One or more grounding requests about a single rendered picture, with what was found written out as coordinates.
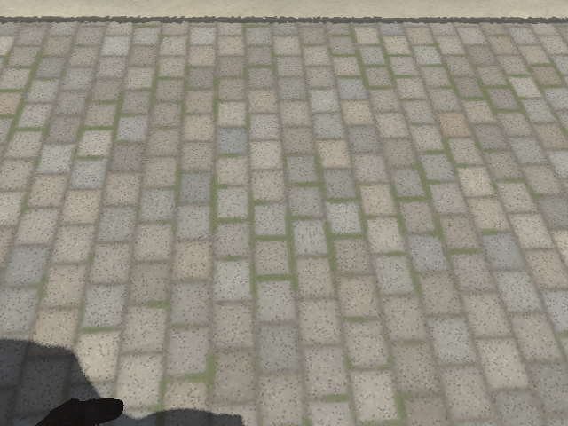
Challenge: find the left robot hand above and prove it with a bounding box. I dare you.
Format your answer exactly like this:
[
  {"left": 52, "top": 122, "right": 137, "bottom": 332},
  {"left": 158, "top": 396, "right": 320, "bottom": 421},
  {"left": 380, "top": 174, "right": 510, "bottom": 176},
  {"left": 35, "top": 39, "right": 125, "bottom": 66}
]
[{"left": 36, "top": 398, "right": 124, "bottom": 426}]

